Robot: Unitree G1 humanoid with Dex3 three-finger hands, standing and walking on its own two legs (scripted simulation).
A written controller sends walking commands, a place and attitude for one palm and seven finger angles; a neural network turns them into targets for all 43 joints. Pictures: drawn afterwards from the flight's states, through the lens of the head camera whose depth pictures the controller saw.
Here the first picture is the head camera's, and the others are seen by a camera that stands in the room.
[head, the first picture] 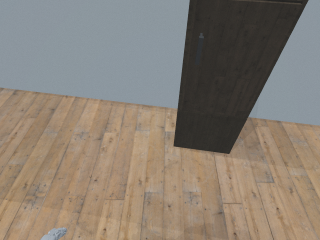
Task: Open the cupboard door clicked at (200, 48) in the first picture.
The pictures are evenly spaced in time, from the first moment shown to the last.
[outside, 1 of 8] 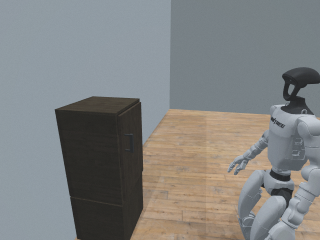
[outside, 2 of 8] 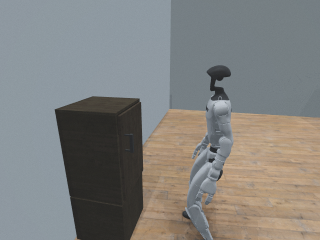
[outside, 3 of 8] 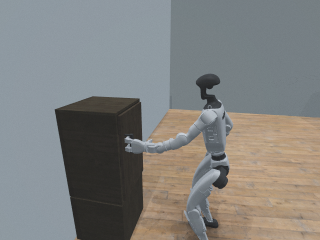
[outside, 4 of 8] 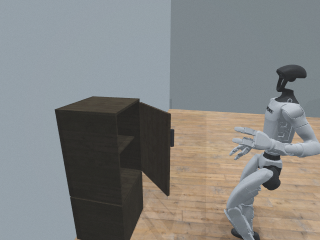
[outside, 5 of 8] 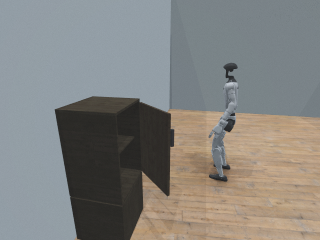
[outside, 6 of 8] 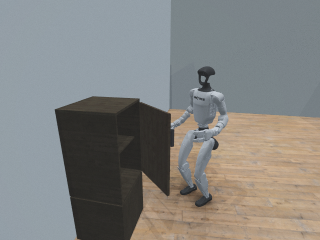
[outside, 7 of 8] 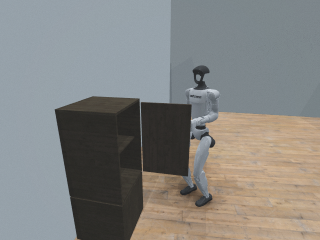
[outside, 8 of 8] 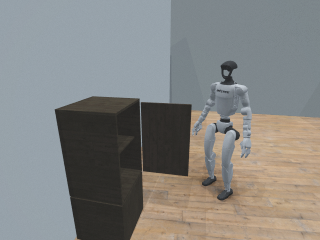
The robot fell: no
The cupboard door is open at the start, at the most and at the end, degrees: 0 94 92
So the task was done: yes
